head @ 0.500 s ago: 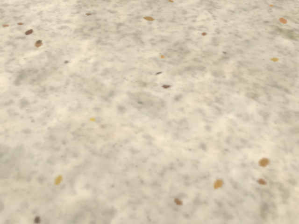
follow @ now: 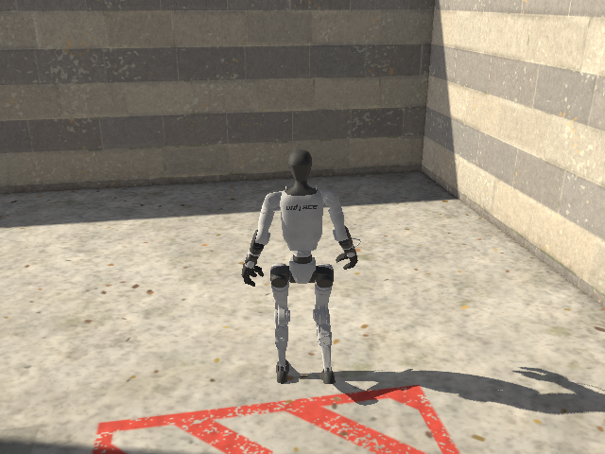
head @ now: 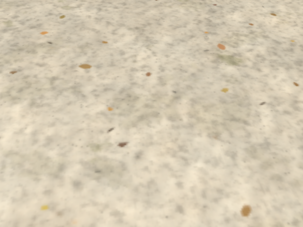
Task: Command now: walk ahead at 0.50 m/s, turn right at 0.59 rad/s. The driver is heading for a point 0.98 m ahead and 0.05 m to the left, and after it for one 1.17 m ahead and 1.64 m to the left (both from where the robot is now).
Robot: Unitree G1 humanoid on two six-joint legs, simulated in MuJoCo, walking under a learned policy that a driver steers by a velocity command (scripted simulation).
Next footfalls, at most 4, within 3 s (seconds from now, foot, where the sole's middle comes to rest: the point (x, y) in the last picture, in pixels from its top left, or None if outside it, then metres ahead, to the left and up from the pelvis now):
0.40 right None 0.35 -0.18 -0.77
0.86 left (150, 218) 0.53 0.02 -0.77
1.30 right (204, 217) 0.54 -0.21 -0.77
1.72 left None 0.42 0.03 -0.77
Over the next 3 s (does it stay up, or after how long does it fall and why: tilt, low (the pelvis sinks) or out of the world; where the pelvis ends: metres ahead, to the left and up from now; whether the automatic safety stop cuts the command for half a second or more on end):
stays up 0.86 -0.01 0.01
